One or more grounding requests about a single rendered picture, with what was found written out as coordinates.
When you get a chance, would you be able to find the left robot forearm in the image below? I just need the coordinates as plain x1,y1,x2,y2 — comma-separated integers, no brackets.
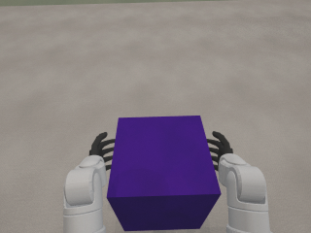
63,154,107,233

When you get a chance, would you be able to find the carton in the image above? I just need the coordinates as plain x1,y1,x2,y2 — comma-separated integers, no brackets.
106,116,221,231

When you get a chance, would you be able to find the robot right hand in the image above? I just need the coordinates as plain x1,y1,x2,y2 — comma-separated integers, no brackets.
206,131,233,171

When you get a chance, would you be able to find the right robot forearm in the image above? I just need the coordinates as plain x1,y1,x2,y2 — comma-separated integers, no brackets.
218,153,272,233

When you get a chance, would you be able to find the robot left hand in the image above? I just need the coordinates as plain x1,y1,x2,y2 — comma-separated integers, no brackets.
89,132,116,171

